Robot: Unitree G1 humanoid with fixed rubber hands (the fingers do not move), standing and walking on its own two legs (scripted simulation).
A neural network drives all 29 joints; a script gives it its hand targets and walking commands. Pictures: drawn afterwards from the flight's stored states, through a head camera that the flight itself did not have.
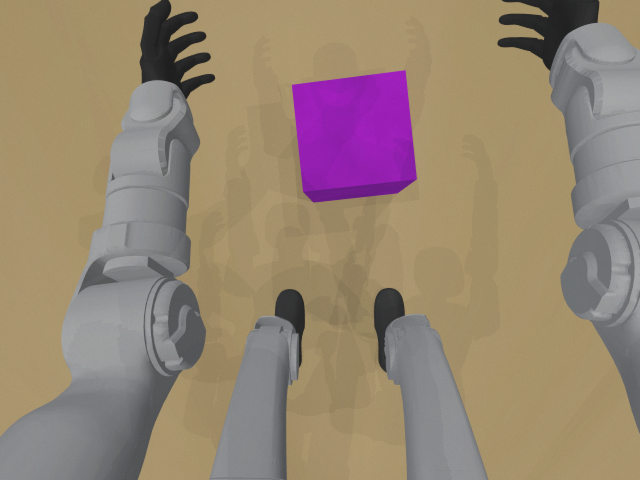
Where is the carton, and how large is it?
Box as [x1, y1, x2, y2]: [292, 70, 416, 202]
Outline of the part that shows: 405,70 292,85 303,191 313,202 395,193 416,179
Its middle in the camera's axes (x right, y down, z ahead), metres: +0.07 -0.19 +0.83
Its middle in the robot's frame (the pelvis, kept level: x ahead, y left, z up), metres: +0.56 -0.02 -0.54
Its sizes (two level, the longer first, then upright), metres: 0.210 0.200 0.250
